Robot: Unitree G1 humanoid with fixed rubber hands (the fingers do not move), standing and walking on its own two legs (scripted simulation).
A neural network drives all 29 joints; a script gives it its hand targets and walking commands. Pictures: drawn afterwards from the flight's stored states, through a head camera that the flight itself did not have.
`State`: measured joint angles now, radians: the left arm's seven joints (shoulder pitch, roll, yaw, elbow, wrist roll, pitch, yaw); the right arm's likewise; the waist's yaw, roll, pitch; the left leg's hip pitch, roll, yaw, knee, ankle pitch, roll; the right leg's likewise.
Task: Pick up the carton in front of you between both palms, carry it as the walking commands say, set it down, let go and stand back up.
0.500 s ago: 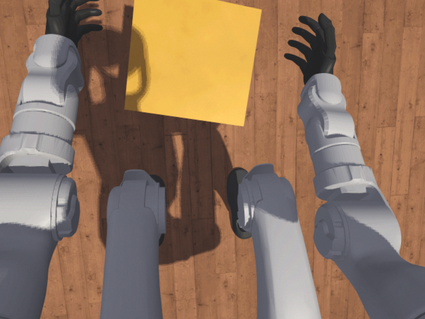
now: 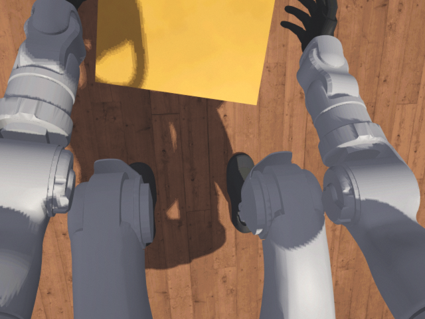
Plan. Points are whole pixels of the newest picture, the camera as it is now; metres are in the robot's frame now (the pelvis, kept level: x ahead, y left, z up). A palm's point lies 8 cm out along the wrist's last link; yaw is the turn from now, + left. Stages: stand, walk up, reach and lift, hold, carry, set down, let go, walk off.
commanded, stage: reach and lift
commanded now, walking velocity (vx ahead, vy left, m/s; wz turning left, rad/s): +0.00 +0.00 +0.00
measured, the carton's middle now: (183, 32) +0.51 +0.03 -0.25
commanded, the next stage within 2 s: none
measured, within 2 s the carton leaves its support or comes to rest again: leaves its support in 0.60 s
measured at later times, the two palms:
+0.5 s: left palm out of the picture +0.53 +0.17 -0.17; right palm (298, 26) +0.51 -0.13 -0.16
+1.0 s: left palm out of the picture +0.49 +0.18 -0.02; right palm (357, 19) +0.48 -0.12 -0.02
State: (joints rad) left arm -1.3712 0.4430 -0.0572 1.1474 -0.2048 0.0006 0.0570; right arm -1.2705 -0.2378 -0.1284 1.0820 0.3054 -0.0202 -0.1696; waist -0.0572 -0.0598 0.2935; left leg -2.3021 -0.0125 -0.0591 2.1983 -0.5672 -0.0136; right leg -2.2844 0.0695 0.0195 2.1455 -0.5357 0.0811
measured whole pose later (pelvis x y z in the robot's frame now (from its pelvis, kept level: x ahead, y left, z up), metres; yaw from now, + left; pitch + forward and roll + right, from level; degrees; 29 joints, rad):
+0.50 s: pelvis -0.01 +0.00 +0.00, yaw +0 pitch +39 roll -3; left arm -1.50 0.35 -0.07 1.32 -0.17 0.01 0.10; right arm -1.36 -0.16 -0.24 1.15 0.19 -0.02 -0.21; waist -0.04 -0.05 0.27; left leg -2.31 -0.03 -0.06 2.16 -0.53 -0.02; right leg -2.29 0.08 0.03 2.12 -0.51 0.08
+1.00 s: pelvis +0.00 +0.00 +0.06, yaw +3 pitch +40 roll -3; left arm -1.15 0.15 0.25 0.93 0.09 0.26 0.06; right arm -1.00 0.03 -0.50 0.72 -0.06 0.24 -0.14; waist -0.03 -0.02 -0.07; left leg -2.16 -0.11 -0.08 2.00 -0.53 -0.05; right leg -2.13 0.11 0.07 1.97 -0.54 0.10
